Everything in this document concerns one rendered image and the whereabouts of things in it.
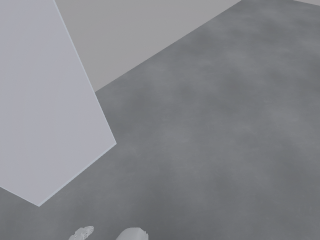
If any robot left thigh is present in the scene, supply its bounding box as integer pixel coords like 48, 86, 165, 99
116, 227, 149, 240

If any robot left hand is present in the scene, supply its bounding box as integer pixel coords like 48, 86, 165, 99
68, 226, 94, 240

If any fridge door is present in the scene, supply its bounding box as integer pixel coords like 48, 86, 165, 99
0, 0, 115, 205

